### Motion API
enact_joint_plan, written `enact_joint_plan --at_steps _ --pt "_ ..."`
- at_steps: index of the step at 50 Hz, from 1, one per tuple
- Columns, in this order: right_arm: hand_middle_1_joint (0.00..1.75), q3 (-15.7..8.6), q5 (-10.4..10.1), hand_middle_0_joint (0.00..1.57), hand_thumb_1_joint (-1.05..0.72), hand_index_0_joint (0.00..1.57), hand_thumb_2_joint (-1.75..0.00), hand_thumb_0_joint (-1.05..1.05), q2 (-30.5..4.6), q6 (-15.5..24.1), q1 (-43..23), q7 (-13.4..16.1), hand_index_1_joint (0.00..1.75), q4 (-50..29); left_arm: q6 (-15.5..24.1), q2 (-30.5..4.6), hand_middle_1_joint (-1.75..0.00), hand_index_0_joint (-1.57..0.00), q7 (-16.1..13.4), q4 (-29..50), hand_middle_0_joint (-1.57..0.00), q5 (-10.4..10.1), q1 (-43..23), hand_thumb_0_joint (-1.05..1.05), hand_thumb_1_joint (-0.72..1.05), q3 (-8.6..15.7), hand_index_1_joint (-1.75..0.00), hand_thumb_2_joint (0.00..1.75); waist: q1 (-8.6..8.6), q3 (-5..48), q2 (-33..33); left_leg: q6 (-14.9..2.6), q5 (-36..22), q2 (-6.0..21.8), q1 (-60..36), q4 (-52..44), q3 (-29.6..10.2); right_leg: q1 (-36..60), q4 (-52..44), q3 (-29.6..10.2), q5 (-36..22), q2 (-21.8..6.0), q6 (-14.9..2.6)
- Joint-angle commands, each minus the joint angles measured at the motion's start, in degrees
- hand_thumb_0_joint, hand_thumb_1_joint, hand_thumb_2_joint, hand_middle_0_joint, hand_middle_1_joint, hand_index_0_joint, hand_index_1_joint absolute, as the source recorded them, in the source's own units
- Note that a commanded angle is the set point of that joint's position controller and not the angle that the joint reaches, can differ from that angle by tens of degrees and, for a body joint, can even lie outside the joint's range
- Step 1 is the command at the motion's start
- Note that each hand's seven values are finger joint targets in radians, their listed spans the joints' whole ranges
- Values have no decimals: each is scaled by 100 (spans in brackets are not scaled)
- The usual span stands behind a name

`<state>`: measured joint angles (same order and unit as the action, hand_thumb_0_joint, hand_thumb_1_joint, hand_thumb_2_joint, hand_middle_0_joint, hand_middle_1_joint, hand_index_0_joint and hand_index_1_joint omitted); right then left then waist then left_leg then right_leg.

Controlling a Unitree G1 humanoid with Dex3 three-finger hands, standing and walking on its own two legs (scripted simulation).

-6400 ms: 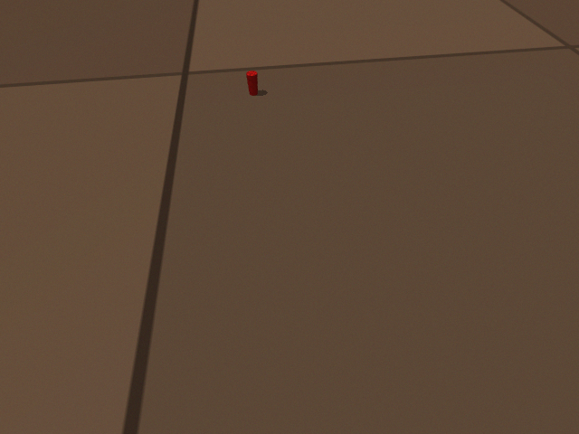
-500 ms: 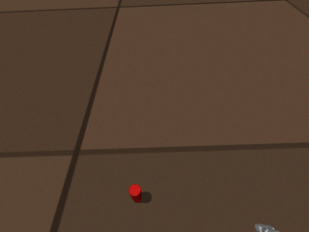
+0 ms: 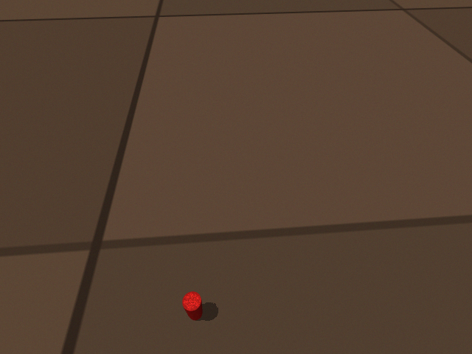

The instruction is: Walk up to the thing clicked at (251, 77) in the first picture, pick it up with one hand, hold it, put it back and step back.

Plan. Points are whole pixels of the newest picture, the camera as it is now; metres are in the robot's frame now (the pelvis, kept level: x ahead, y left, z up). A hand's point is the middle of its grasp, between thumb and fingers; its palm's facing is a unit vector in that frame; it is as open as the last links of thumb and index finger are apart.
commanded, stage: walk up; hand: left
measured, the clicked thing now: (193, 307) +0.43 +0.17 -0.71
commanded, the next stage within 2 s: stand in 0.68 s
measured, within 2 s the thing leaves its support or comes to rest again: neither
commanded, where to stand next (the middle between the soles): +0.09 -0.02 m, yaw -2 degrees
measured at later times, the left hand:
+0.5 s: hand out of the picture +0.07 +0.25 -0.16, palm faces +0.00 -0.94 -0.33, open 7.4 cm
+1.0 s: hand out of the picture +0.09 +0.26 -0.16, palm faces -0.02 -0.94 -0.35, open 7.4 cm
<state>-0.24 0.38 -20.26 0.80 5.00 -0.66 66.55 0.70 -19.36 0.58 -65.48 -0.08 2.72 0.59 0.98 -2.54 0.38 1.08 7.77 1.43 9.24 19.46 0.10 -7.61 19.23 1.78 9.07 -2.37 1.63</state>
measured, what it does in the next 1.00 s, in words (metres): stands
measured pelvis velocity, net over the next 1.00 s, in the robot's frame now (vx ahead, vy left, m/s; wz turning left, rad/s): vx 0.02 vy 0.00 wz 0.00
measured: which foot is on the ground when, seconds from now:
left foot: down 0.00-1.00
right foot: down 0.00-1.00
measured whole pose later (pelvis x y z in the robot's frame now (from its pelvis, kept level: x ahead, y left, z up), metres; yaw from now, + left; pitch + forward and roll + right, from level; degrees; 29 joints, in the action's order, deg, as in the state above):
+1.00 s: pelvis +0.02 +0.00 +0.00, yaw +0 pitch -1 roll +0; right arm -0.1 0.5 -20.3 0.7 5.5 -0.7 66.1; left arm 0.6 -20.0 0.3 -65.8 0.6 6.6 0.6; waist 0.3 -2.1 -0.3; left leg 1.0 9.1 1.1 8.3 18.6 0.2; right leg -6.7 18.5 1.8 10.5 -2.8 1.9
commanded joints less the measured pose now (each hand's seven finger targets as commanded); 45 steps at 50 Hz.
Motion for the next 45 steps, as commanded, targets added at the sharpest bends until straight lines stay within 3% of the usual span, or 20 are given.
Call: enact_joint_plan --at_steps 1,20,31,40,45 --pt "30 -213 3 20 -90 20 -90 0 -1197 127 -321 81 30 -334 67 -1226 -30 -20 -48 248 -20 24 -110 0 90 205 -30 90 -119 414 -145 -219 108 631 111 -513 -629 191 -286 -496 -146 -526 -244" --pt "30 -214 -22 20 -90 20 -90 0 -1151 58 -273 59 30 -328 98 -1238 -30 -20 -65 229 -20 50 -52 0 90 227 -30 90 -55 401 67 -199 -16 529 -207 -292 -525 -106 -525 -548 69 -533 -223" --pt "30 -215 -14 20 -90 20 -90 0 -1144 68 -374 73 30 -352 79 -1195 -30 -20 -75 228 -20 41 107 0 90 229 -30 90 -118 425 -120 -199 -256 593 -183 -360 -522 79 -433 -458 -268 -508 -207" --pt "30 -214 18 20 -90 20 -90 0 -1225 80 -312 83 30 -385 73 -1234 -30 -20 -75 282 -20 92 182 0 90 193 -30 90 -114 324 -175 -175 249 604 14 -535 -610 28 -405 -454 116 -540 -215" --pt "30 -209 13 20 -90 20 -90 0 -1220 109 -266 81 30 -389 105 -1274 -30 -20 -79 321 -20 81 161 0 90 190 -30 90 -89 436 -47 -184 -321 613 -179 -402 -569 68 -389 -472 -188 -580 -209"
